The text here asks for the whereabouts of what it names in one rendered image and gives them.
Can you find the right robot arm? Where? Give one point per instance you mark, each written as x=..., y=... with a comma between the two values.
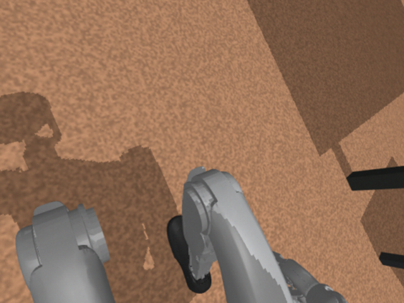
x=322, y=293

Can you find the right robot foot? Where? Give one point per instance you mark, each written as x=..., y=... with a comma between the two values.
x=180, y=251

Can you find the right robot hand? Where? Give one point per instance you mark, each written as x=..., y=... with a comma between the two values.
x=300, y=280

